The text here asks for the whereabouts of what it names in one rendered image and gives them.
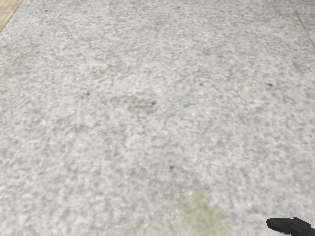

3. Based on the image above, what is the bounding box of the robot right hand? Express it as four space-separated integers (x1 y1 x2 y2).
266 217 315 236

